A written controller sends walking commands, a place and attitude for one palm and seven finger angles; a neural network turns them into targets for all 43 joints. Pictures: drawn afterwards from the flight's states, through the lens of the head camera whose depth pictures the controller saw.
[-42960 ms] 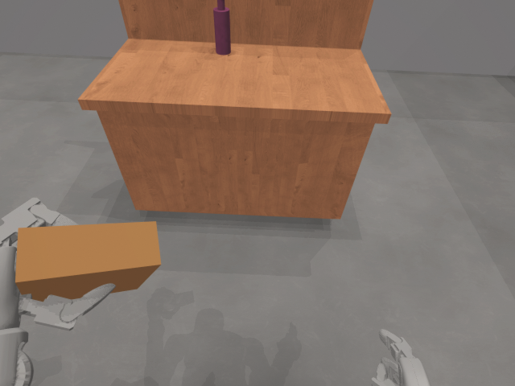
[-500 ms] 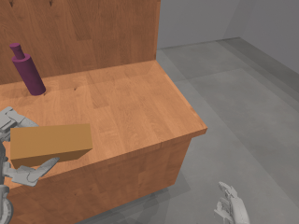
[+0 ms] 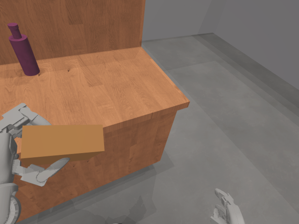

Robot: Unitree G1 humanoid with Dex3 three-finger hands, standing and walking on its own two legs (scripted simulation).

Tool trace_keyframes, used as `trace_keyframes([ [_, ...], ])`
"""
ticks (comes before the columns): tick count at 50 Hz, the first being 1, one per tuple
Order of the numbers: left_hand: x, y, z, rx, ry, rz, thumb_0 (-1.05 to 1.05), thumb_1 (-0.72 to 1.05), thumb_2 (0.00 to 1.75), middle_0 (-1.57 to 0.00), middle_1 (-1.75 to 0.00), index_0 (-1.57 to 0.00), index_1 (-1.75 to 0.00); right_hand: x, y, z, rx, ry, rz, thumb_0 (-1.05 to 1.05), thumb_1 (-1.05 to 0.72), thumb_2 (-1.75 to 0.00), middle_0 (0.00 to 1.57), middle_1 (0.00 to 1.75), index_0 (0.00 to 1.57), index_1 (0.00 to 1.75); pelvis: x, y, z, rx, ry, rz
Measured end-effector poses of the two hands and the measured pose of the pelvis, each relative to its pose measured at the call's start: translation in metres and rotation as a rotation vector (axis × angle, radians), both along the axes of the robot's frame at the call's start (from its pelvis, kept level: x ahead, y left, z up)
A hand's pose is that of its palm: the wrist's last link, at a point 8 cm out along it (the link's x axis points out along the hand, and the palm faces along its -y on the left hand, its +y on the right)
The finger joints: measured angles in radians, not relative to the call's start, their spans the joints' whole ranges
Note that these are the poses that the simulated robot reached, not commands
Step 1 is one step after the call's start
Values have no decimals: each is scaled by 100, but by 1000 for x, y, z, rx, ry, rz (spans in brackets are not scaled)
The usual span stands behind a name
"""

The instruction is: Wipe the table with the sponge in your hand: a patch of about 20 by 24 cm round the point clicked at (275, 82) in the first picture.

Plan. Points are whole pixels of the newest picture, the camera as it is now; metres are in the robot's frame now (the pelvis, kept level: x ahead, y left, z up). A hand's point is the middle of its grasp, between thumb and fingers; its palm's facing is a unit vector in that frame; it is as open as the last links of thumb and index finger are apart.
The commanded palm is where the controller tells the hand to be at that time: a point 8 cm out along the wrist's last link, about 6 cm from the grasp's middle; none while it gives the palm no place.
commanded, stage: stop stepping back and stand still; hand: left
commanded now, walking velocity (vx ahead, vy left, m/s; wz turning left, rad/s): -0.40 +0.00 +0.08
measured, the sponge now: (73, 145) +0.24 +0.19 +0.14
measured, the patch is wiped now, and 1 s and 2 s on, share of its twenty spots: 1.00 1.00 1.00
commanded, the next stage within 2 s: none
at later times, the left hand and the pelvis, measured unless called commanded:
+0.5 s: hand out of the picture +0.00 +0.23 +0.16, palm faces +0.42 -0.83 -0.36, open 9.4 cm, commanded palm -0.04 +0.26 +0.19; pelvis -0.19 -0.02 -0.01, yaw +0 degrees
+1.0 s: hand out of the picture -0.12 +0.21 +0.18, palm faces +0.41 -0.86 -0.30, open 9.4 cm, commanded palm -0.17 +0.25 +0.19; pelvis -0.33 -0.03 -0.01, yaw +1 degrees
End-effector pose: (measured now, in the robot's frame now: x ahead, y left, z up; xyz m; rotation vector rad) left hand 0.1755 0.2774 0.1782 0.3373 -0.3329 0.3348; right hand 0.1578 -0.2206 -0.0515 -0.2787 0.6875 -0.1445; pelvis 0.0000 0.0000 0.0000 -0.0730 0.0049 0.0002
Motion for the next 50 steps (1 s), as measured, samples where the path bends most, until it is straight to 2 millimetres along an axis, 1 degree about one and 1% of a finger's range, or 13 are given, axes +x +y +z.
trace_keyframes([
  [4, -36, -13, 9, 64, -31, -8, -2, -48, 110, -78, -142, -83, -140, -35, -4, -10, 33, -7, 5, 1, -90, -90, 21, 30, 20, 30, -34, -13, -5, 5, 12, 16],
  [8, -84, -21, 12, 121, -17, 22, -2, -48, 110, -78, -142, -83, -140, -71, -17, -27, 69, 2, 5, 1, -90, -90, 21, 30, 20, 30, -73, -23, -12, 6, -12, 35],
  [13, -141, -19, 15, 61, -25, 39, -2, -49, 110, -78, -142, -83, -139, -125, -33, -19, 61, 65, -28, 1, -90, -90, 21, 30, 20, 30, -98, -28, 2, 56, 3, 40],
  [17, -159, -3, 1, 24, -12, 88, -2, -49, 110, -78, -142, -83, -139, -153, -48, -10, -6, 69, -10, 1, -90, -90, 21, 30, 20, 30, -132, -28, 1, 68, 49, 72],
  [20, -177, 4, -11, 12, 3, 102, -2, -49, 110, -78, -142, -83, -139, -167, -56, -10, -65, 27, -10, 1, -90, -90, 21, 30, 20, 30, -162, -19, -11, 59, 60, 85],
  [22, -194, 3, -14, 38, 14, 97, -2, -48, 110, -78, -142, -83, -140, -178, -55, -8, -61, -12, -43, 1, -90, -90, 20, 30, 20, 30, -181, -17, -15, 116, 33, 54],
  [26, -223, -10, -6, 97, 50, 60, -2, -48, 110, -78, -142, -83, -140, -205, -43, -4, 29, -111, -80, 1, -90, -90, 20, 30, 20, 30, -198, -19, -10, 128, -12, 12],
  [29, -237, -20, 6, 115, 11, 39, -2, -49, 110, -78, -142, -83, -140, -225, -35, -20, 74, -74, -23, 1, -90, -90, 20, 30, 20, 30, -211, -24, -10, 101, -35, 57],
  [31, -249, -22, 9, 146, -31, 52, -2, -49, 110, -78, -142, -83, -140, -234, -33, -38, 86, -39, 23, 1, -90, -90, 20, 30, 20, 30, -221, -30, -21, 89, -49, 86],
  [35, -275, -19, -4, 111, -36, 75, -2, -49, 110, -78, -142, -83, -140, -256, -34, -61, 91, 43, 47, 1, -90, -90, 21, 30, 20, 30, -251, -33, -33, 50, -61, 84],
  [39, -302, -20, -16, 59, -4, 57, -2, -49, 110, -78, -142, -83, -140, -285, -34, -51, 83, 49, 28, 1, -90, -90, 21, 30, 20, 30, -274, -34, -29, 56, -29, 58],
  [43, -324, -24, -17, 48, -49, 6, -2, -49, 110, -78, -142, -83, -140, -311, -35, -36, 22, -17, 18, 1, -90, -90, 21, 30, 20, 30, -301, -31, -33, 54, -7, 26],
  [50, -332, -21, 10, 77, -81, 16, -2, -49, 110, -78, -142, -83, -139, -362, -36, -22, 89, -48, -35, 1, -90, -90, 20, 30, 20, 30, -328, -32, -11, 71, -21, 18],
])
